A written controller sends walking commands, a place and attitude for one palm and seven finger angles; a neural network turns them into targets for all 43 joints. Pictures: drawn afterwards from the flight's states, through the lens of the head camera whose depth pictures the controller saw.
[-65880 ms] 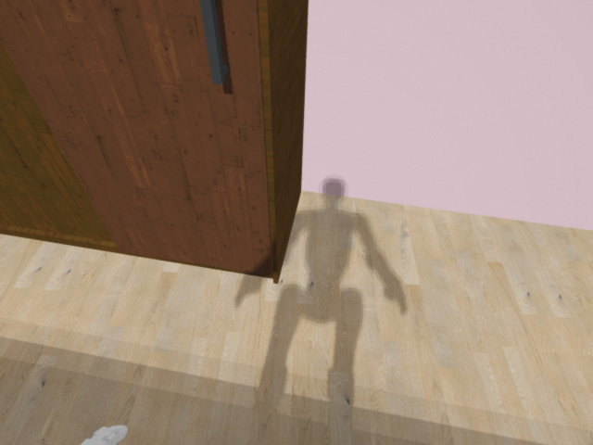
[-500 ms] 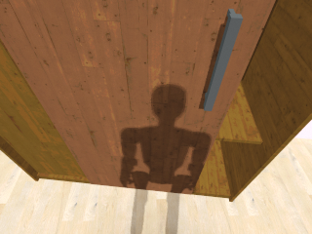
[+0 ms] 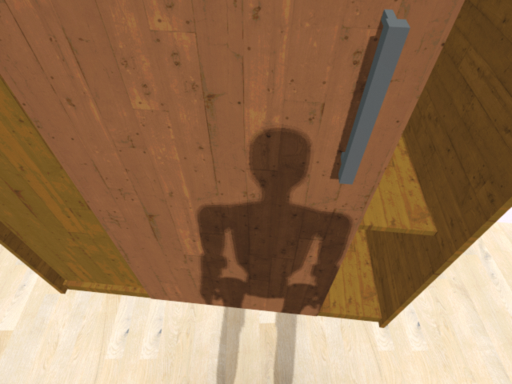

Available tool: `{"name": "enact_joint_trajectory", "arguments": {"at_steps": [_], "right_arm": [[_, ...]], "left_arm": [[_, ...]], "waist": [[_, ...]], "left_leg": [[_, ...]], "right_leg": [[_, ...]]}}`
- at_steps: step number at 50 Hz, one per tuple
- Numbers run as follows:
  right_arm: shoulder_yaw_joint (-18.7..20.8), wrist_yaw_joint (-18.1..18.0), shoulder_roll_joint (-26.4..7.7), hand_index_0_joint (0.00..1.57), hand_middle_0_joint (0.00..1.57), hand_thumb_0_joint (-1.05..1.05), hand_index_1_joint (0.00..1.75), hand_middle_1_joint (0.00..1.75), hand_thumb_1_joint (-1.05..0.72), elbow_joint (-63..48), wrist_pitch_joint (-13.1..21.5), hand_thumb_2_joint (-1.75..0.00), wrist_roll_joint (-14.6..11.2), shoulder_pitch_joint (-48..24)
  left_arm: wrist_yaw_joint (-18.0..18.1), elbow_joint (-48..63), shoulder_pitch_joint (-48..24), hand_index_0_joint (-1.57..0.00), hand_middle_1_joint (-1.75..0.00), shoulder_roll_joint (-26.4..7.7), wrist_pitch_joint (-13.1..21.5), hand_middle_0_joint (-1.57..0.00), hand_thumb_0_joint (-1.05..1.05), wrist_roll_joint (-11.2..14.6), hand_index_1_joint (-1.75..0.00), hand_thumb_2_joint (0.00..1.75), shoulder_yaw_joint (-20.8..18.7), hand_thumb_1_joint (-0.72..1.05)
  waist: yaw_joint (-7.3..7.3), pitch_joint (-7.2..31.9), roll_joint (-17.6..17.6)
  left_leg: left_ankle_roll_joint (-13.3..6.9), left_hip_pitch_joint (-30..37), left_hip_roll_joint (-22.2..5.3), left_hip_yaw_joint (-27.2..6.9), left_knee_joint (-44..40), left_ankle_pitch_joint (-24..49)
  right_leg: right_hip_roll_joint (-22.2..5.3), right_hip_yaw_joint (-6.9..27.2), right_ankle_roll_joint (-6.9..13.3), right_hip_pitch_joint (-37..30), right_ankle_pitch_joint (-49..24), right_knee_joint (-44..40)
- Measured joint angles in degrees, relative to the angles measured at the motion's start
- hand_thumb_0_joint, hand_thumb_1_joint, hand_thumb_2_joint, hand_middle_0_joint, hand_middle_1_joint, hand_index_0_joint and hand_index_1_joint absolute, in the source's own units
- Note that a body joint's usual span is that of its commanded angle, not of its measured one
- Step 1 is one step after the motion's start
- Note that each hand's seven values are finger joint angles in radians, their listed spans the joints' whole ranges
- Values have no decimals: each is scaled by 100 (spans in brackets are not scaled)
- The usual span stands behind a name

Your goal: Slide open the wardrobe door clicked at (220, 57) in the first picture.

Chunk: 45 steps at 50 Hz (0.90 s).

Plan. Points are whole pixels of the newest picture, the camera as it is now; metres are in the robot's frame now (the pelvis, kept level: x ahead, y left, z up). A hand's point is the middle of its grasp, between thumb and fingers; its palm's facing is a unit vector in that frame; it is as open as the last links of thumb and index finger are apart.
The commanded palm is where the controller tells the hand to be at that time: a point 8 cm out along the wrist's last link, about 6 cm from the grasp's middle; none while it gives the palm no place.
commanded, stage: raise the hand with hooked fingers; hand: right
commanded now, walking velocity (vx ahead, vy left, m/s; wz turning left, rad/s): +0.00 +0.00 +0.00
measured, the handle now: (363, 109) +0.45 -0.12 +0.22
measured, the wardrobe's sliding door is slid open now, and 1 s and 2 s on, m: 0.24 0.24 0.24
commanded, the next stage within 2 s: none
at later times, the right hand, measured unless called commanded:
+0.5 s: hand (376, 355) +0.18 -0.16 -0.02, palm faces +0.06 +1.00 +0.02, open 8.5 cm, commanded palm +0.14 -0.23 +0.01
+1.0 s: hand (451, 285) +0.24 -0.22 +0.11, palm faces +0.17 +0.98 -0.12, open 11.5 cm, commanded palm +0.19 -0.25 +0.11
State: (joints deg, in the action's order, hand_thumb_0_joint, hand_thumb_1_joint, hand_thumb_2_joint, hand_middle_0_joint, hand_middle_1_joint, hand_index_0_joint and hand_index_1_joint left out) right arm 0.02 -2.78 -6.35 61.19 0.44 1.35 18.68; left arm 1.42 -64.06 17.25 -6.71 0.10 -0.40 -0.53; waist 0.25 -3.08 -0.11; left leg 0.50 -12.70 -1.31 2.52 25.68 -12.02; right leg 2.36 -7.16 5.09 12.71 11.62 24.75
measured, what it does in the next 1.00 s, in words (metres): shifts its weight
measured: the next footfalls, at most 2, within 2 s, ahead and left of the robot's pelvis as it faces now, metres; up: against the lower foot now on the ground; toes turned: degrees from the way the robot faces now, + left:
none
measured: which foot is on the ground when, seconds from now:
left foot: down 0.00-1.00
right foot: down 0.00-1.00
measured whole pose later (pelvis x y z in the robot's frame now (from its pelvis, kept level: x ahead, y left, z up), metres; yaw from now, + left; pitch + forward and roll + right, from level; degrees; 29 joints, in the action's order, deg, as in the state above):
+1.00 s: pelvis +0.04 +0.05 -0.02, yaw -3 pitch +4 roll +0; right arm 25.4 19.8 -21.3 -7.6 8.0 -24.8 21.6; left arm 4.7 -35.5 17.4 -14.6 15.2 4.3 2.4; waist -0.5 4.8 2.4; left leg -3.5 -20.9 3.2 5.2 38.3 -21.7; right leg -0.4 -0.7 0.4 23.0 21.6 40.4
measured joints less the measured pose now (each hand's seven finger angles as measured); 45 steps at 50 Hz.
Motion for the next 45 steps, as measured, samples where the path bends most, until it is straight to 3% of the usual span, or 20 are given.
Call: {"name": "enact_joint_trajectory", "arguments": {"at_steps": [5,7,8,9,11,14,17,20,21,23,25,27,31,35,38,42,45], "right_arm": [[-41,-37,7,20,20,0,30,29,-91,53,20,-90,9,-18],[66,-207,-174,21,20,3,30,30,-95,-2040,-1029,-90,-349,634],[110,-323,-337,21,21,5,31,30,-96,-2955,-960,-89,-481,899],[108,-481,-495,21,21,6,31,30,-96,-3613,-683,-89,-552,1057],[96,-691,-670,21,21,6,32,32,-95,-4778,-463,-88,-777,1102],[67,-633,-545,20,20,5,34,34,-89,-5958,106,-87,-949,767],[275,-10,-387,20,20,3,38,37,-83,-6203,1215,-85,-1136,332],[539,1055,-361,21,21,1,42,41,-75,-6059,2049,-82,-1413,281],[607,1351,-396,21,21,1,43,43,-73,-5997,2113,-81,-1440,381],[725,1724,-515,22,22,0,46,45,-67,-5904,1895,-79,-1438,703],[839,1816,-645,23,22,0,49,48,-62,-5965,1544,-77,-1463,1152],[1006,1696,-761,23,23,1,52,51,-57,-6204,1421,-75,-1505,1626],[1356,1362,-885,23,23,1,58,57,-48,-6969,2042,-71,-1721,2113],[1309,1640,-747,23,23,1,64,63,-38,-7241,2611,-68,-1946,1356],[1234,2160,-877,24,24,1,68,68,-31,-6961,2364,-65,-1933,561],[1375,2711,-1395,25,25,0,74,74,-21,-6366,1204,-61,-1983,-30],[1817,2661,-1593,26,26,0,79,78,-15,-6289,581,-57,-2276,44]], "left_arm": [[-3,25,-34,-20,-30,-9,1,-20,0,13,-29,90,28,91],[133,562,239,-20,-30,-89,221,-20,1,129,-30,90,176,93],[204,768,408,-20,-30,-151,536,-20,2,168,-30,90,220,93],[229,912,521,-20,-30,-226,838,-20,2,221,-30,90,229,94],[236,1270,613,-20,-30,-436,1262,-20,2,337,-30,90,201,94],[244,1729,396,-20,-30,-854,1642,-20,2,320,-30,90,89,93],[154,2129,-103,-20,-30,-948,1656,-20,2,254,-30,90,-32,93],[-11,2656,-539,-20,-30,-814,1478,-20,1,224,-30,90,-126,92],[-43,2858,-637,-20,-30,-784,1416,-20,1,237,-30,90,-141,92],[-64,3243,-779,-20,-30,-781,1278,-20,1,262,-30,90,-173,92],[-43,3555,-860,-20,-30,-816,1171,-20,1,258,-30,90,-216,91],[-2,3731,-860,-20,-30,-833,1146,-20,1,228,-30,90,-271,91],[71,3620,-787,-20,-30,-869,1262,-19,1,205,-30,90,-229,91],[139,3234,-852,-20,-30,-910,1453,-19,1,250,-30,90,66,91],[209,3012,-873,-20,-30,-720,1417,-20,1,319,-30,90,298,91],[299,2969,-664,-20,-30,-487,1211,-20,1,407,-30,90,509,91],[333,2968,-405,-21,-30,-503,1189,-20,1,437,-30,90,527,91]], "waist": [[-6,10,10],[-9,6,-70],[-59,85,-132],[-72,215,-178],[-10,405,-154],[117,634,206],[194,951,253],[198,992,-24],[183,965,-125],[113,896,-269],[12,839,-318],[-131,828,-298],[-417,853,-91],[-516,738,296],[-467,698,397],[-233,658,352],[-50,681,318]], "left_leg": [[4,32,18,20,-10,-29],[-32,-55,-25,23,272,-188],[-94,-150,-69,-3,500,-379],[-143,-257,-106,-28,700,-537],[-172,-370,-134,-48,919,-612],[-78,-409,-120,84,1053,-710],[-114,-848,-23,97,1386,-855],[-228,-1240,104,75,1798,-1038],[-266,-1322,138,81,1908,-1097],[-334,-1436,196,118,2070,-1195],[-385,-1504,240,191,2162,-1270],[-423,-1522,285,297,2179,-1320],[-473,-1451,332,581,2150,-1394],[-476,-1381,305,805,2145,-1412],[-486,-1446,309,770,2088,-1340],[-462,-1373,337,573,1847,-1190],[-447,-1159,388,425,1585,-1079]], "right_leg": [[-23,20,-14,16,61,77],[14,32,-35,45,161,228],[68,25,-63,52,196,251],[136,32,-81,82,217,262],[266,108,-81,162,268,377],[249,267,-50,385,466,793],[126,262,-117,889,706,1300],[-21,227,-154,1275,920,1760],[-61,231,-165,1358,986,1883],[-127,265,-222,1492,1100,2084],[-176,337,-278,1606,1191,2243],[-220,444,-319,1698,1263,2366],[-249,736,-372,1827,1370,2584],[-202,960,-380,1895,1373,2717],[-212,925,-416,1916,1276,2602],[-248,737,-449,1692,1101,2183],[-282,624,-459,1403,1018,1871]]}}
